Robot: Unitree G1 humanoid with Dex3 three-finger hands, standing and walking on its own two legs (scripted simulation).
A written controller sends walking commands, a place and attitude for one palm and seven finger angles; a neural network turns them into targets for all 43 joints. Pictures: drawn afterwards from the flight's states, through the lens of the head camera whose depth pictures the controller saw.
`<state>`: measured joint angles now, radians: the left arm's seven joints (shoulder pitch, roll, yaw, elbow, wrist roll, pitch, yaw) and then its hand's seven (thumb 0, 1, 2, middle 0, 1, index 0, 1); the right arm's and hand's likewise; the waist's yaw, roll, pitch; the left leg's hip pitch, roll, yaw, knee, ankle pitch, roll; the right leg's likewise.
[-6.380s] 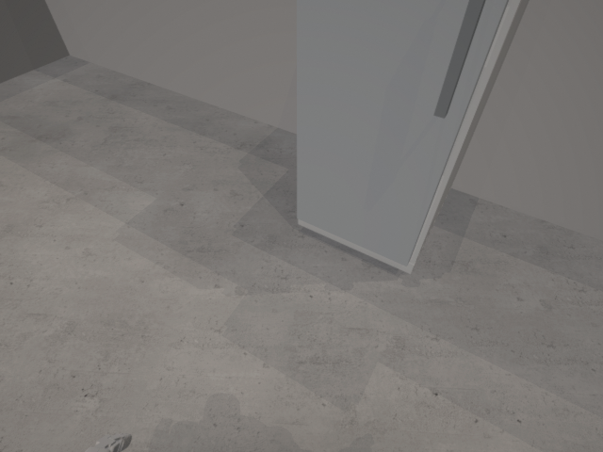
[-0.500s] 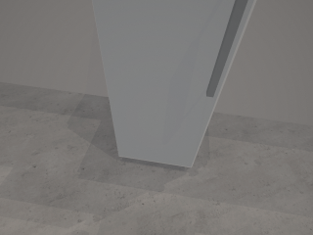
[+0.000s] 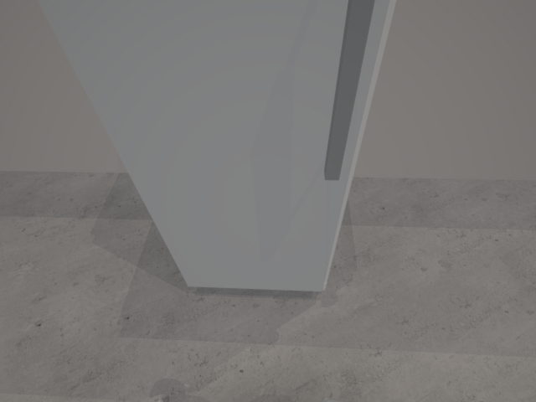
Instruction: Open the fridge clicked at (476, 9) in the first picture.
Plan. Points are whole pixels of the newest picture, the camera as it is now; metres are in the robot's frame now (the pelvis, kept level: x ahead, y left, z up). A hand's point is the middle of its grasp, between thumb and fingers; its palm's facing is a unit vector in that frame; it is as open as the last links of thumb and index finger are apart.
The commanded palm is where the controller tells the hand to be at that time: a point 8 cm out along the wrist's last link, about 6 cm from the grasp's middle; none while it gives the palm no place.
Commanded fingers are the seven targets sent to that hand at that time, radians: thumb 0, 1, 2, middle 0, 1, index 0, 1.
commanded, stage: come to a stop and stand still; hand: right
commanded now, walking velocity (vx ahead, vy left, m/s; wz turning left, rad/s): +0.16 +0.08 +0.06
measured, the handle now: (349, 52) +0.53 -0.12 +0.24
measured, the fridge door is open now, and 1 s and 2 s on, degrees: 0 0 0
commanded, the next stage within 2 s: look again from close up in 1.60 s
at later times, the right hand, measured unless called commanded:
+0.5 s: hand out of the picture +0.15 -0.14 -0.15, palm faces +0.00 +0.97 -0.24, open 7.3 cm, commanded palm none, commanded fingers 0.00 -0.90 -0.90 0.20 0.30 0.20 0.30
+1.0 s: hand out of the picture +0.02 -0.20 -0.16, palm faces +0.06 +0.98 -0.17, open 7.4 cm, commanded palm none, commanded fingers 0.00 -0.90 -0.90 0.20 0.30 0.20 0.30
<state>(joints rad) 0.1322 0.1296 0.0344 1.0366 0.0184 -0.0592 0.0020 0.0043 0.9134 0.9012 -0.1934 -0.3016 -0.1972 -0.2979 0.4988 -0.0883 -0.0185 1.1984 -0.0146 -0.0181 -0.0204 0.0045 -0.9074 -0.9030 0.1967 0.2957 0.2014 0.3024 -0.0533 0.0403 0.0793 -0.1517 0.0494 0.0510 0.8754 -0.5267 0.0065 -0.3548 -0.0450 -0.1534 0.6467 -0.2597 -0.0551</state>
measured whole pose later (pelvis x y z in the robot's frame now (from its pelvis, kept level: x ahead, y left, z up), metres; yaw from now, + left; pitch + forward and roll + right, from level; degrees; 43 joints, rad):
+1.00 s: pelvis +0.02 -0.01 +0.03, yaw +1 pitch +0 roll +1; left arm 0.34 0.11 0.01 1.08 0.02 -0.01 0.03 0.00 0.90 0.90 -0.20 -0.30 -0.20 -0.30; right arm 0.31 -0.20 -0.06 1.08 -0.03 0.05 0.00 0.00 -0.91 -0.90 0.19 0.30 0.20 0.30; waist -0.01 0.05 -0.02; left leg -0.41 0.02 0.02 0.91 -0.31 -0.04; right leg -0.10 0.00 -0.04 0.34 -0.24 -0.03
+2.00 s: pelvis +0.03 +0.03 +0.02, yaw +1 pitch -1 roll +0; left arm 0.29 0.14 -0.01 1.13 0.01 -0.02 0.03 0.00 0.91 0.90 -0.19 -0.30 -0.20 -0.30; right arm 0.29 -0.15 0.00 1.11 -0.01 -0.02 -0.02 0.00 -0.91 -0.90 0.20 0.30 0.20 0.30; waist -0.01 0.00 0.04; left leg -0.19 -0.01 0.07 0.47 -0.27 0.04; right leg -0.12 -0.02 -0.03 0.44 -0.30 0.01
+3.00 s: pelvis +0.00 +0.02 +0.00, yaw +1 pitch +4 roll -1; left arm 0.21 0.22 0.03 0.70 -0.02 -0.28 0.03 0.01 0.90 0.90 -0.20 -0.30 -0.20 -0.30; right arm 0.33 -0.16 -0.15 0.17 0.20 -0.41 0.07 0.01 -0.79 -0.85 0.20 0.37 0.21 0.38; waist 0.01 0.00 -0.09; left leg -0.45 0.03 0.06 0.72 -0.33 0.03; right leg -0.38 0.00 -0.04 0.68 -0.36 0.00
